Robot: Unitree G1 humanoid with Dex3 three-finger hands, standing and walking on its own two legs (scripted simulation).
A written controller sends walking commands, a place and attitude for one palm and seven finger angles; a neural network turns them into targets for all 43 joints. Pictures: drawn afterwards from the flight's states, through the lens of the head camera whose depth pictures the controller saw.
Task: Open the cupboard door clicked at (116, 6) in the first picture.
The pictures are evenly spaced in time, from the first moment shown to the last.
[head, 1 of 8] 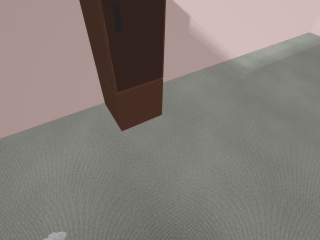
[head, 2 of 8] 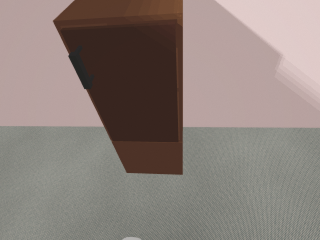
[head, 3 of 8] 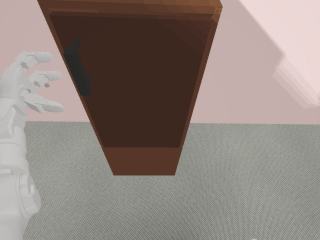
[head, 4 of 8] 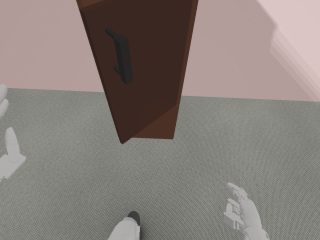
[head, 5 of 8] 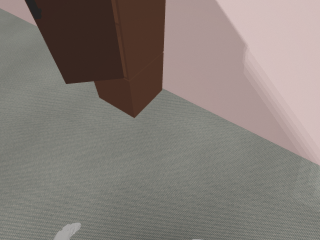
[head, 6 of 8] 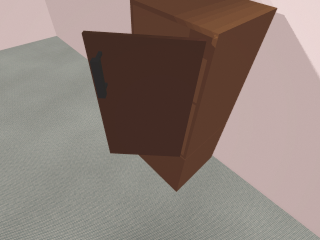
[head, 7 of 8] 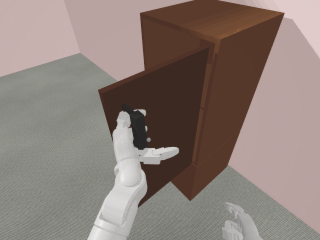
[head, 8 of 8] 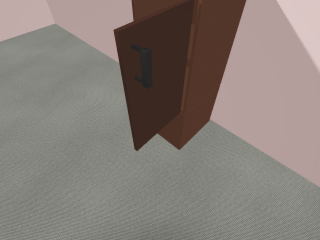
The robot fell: no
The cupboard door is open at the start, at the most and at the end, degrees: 0 92 92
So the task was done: yes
